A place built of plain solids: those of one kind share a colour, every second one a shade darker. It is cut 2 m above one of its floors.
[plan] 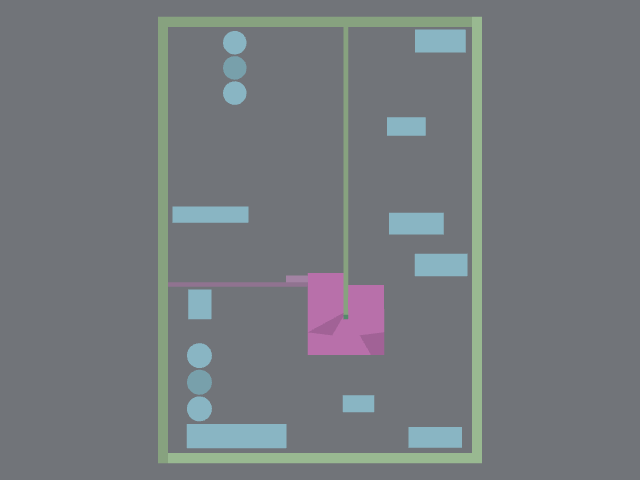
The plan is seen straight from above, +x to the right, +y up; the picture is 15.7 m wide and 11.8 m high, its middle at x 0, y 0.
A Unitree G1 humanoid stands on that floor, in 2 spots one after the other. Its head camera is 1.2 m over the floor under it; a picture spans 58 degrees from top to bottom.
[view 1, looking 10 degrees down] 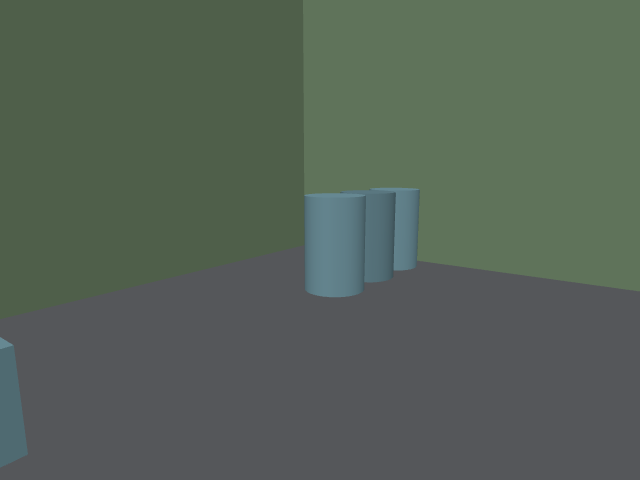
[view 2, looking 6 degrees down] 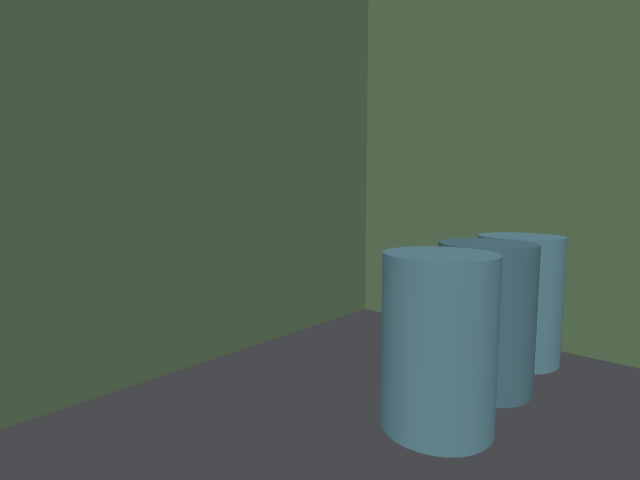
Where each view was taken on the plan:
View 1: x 0.19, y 0.22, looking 126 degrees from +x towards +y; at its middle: piece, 3.89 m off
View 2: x -1.10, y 1.60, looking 132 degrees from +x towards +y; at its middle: wall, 3.96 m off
